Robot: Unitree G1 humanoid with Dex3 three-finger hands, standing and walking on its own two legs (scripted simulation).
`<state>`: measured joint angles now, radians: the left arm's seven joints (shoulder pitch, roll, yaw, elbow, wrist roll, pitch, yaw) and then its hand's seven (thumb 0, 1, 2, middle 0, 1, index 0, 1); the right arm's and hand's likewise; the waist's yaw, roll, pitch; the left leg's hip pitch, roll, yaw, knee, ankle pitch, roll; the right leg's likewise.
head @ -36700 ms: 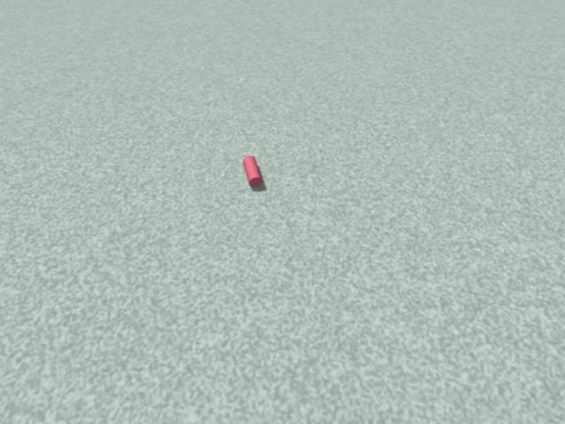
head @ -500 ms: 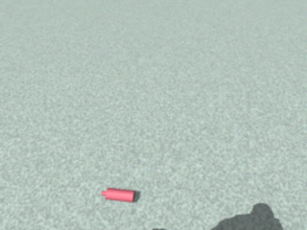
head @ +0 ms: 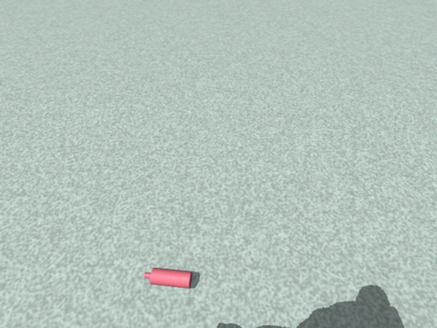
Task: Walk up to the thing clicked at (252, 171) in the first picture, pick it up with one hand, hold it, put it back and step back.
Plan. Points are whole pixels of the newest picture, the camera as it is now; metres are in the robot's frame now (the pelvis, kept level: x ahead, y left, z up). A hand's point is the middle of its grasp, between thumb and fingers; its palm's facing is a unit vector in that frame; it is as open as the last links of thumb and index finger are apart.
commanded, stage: stand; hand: left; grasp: from above
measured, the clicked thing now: (167, 277) +0.46 +0.25 -0.75
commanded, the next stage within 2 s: rise first in 0.18 s
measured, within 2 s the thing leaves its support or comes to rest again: neither
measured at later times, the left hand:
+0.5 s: hand out of the picture +0.15 +0.25 -0.16, palm faces +0.00 -0.94 -0.34, open 8.9 cm
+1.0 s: hand out of the picture +0.15 +0.26 -0.22, palm faces -0.13 -0.89 -0.43, open 14.0 cm
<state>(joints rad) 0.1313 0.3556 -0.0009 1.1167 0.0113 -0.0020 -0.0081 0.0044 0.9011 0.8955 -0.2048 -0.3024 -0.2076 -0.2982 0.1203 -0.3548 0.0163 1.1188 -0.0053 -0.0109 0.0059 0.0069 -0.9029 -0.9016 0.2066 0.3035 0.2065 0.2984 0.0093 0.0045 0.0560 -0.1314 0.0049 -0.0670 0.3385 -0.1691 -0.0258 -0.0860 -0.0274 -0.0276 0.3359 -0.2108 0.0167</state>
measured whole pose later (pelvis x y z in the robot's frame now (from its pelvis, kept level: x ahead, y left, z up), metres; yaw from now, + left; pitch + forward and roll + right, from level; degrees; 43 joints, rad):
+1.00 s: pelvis +0.00 +0.01 -0.08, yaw -3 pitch +15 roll -2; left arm 0.20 0.32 0.15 0.55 0.19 0.22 0.00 0.00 -0.51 1.00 -0.07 -1.05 -0.07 -1.05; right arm 0.21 -0.24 -0.03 0.59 0.01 -0.11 -0.03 0.01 -0.90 -0.90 0.21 0.30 0.21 0.30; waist -0.03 -0.01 -0.09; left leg -0.81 0.02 -0.04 1.04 -0.50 -0.01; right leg -0.77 0.00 0.02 1.01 -0.51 0.03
